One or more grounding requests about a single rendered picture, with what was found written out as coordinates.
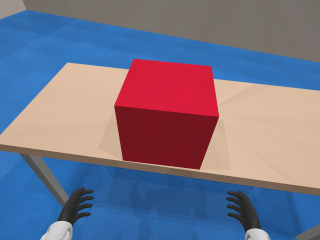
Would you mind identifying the robot left hand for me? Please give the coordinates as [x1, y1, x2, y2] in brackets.
[57, 187, 94, 227]

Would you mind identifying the robot right forearm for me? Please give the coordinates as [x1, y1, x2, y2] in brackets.
[244, 228, 271, 240]

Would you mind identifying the robot right hand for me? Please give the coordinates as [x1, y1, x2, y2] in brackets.
[226, 190, 262, 233]

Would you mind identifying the robot left forearm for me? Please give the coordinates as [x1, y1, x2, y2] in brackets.
[40, 221, 73, 240]

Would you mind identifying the table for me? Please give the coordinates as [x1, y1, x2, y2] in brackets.
[0, 62, 320, 240]

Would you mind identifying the carton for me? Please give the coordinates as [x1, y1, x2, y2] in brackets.
[114, 59, 219, 170]

